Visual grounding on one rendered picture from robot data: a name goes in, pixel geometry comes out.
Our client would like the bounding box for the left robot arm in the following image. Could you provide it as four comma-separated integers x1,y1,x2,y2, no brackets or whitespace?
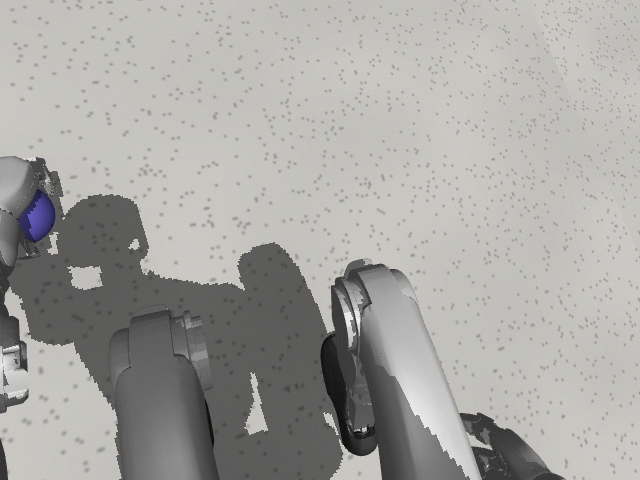
0,210,29,480

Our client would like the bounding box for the ball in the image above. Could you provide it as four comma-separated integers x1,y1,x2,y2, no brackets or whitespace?
18,189,55,243

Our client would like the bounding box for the right robot foot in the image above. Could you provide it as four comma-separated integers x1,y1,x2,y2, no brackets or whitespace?
321,333,378,456

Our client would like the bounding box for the right robot hand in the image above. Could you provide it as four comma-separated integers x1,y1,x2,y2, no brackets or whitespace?
459,413,551,480

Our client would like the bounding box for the left robot hand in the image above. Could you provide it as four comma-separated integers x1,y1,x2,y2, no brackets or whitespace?
0,156,56,260

